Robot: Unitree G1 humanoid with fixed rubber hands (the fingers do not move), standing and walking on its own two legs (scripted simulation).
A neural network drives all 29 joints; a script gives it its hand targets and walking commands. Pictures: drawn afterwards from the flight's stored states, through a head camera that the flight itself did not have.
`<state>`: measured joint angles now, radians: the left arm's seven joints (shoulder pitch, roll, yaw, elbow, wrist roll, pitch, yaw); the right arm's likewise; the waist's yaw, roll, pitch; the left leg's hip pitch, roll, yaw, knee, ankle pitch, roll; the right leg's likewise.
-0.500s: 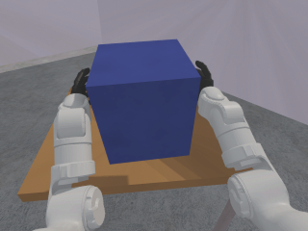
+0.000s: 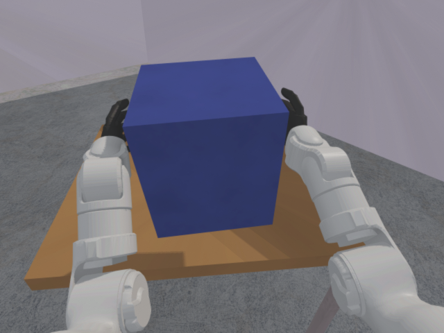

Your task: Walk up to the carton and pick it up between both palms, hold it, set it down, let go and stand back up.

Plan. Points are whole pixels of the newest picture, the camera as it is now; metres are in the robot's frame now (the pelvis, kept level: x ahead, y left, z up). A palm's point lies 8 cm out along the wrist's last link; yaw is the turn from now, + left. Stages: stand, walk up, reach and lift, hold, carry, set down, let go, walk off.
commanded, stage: hold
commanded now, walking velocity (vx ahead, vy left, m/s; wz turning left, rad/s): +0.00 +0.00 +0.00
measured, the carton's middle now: (207, 145) +0.39 +0.01 +0.21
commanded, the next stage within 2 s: set down in 0.36 s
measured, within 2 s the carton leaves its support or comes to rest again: neither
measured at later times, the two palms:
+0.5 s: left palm (114, 140) +0.36 +0.17 +0.24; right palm (293, 129) +0.37 -0.13 +0.25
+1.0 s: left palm (114, 165) +0.37 +0.18 +0.18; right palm (278, 162) +0.37 -0.12 +0.18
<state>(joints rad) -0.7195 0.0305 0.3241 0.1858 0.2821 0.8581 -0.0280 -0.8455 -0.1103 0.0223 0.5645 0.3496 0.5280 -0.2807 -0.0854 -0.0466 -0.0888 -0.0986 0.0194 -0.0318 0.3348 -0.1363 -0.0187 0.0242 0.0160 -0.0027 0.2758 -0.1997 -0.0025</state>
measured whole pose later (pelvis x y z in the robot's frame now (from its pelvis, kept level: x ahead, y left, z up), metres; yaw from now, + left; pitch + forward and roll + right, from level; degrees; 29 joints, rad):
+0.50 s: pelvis +0.00 +0.00 +0.00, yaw +0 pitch -6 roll -1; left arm -0.74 0.03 0.34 0.23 0.29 0.79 -0.03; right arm -0.85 -0.10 0.00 0.58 0.31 0.48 -0.27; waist -0.08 -0.04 -0.08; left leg -0.09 0.02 -0.03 0.33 -0.13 -0.02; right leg 0.03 0.01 0.00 0.28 -0.20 0.00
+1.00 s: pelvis +0.00 +0.00 +0.00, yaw +1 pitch -8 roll -1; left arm -0.67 -0.01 0.31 0.31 0.36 0.52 -0.04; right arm -0.68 0.00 -0.10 0.70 0.08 0.05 -0.18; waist -0.04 -0.10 0.04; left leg -0.05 0.01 -0.04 0.32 -0.13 -0.01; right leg 0.08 0.00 -0.03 0.26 -0.20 0.00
